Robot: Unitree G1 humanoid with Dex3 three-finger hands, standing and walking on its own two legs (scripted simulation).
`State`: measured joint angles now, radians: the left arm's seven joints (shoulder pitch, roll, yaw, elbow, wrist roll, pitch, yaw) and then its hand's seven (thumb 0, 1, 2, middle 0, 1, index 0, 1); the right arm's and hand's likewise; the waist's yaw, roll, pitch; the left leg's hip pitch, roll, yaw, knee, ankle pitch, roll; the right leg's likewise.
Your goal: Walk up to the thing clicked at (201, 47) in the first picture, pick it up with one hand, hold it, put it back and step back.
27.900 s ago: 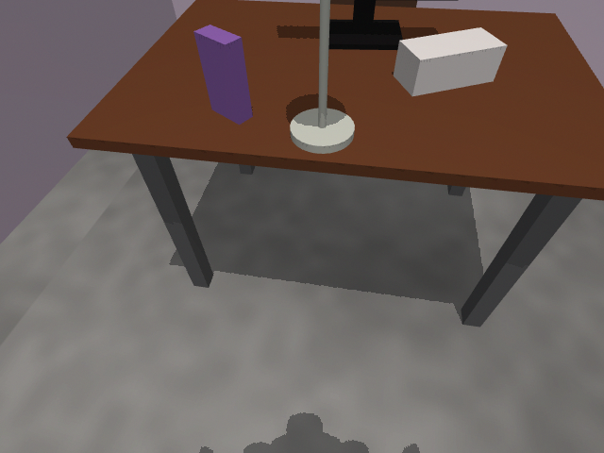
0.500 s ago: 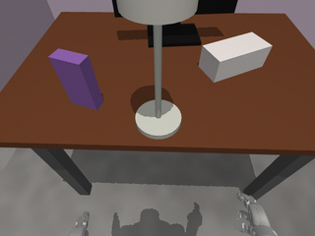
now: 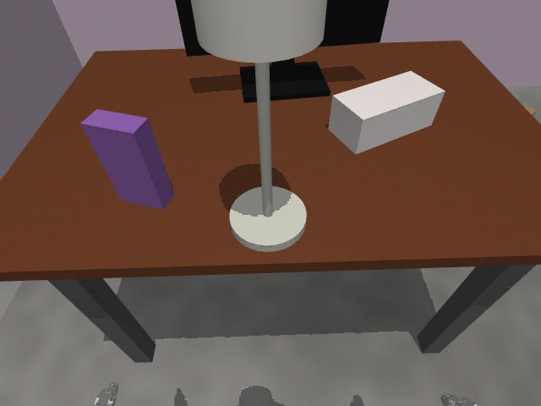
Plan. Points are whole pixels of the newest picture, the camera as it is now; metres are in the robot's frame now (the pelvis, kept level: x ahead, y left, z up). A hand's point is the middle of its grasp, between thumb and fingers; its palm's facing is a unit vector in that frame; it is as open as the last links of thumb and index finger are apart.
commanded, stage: home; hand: left
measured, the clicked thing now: (132, 163) +0.53 +0.25 +0.07
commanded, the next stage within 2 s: stand in 1.08 s
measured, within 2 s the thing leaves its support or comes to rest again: neither
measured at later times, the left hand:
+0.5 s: hand out of the picture +0.05 +0.26 -0.14, palm faces -0.04 -0.93 -0.37, open 17.5 cm
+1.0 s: hand out of the picture +0.06 +0.26 -0.14, palm faces -0.04 -0.93 -0.36, open 17.5 cm
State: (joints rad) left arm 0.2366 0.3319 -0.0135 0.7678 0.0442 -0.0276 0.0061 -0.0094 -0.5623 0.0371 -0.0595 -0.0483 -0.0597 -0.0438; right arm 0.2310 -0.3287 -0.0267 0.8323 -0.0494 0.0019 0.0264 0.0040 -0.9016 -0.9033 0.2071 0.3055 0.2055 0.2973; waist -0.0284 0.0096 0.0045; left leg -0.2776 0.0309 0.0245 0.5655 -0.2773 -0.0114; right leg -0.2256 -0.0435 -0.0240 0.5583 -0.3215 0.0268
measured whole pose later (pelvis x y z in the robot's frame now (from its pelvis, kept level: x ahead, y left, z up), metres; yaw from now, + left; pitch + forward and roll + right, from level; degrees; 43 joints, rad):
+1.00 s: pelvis -0.01 +0.00 +0.02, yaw +0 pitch -2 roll +0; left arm 0.15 0.36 -0.02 1.11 0.01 -0.01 0.00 0.00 -0.54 0.05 -0.06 -0.05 -0.06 -0.05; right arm 0.15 -0.36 0.00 1.12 -0.02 0.00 0.01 0.00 -0.90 -0.90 0.20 0.31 0.20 0.30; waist -0.01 0.01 0.04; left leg -0.15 0.03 0.02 0.34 -0.15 -0.02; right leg -0.09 -0.04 -0.04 0.33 -0.20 0.03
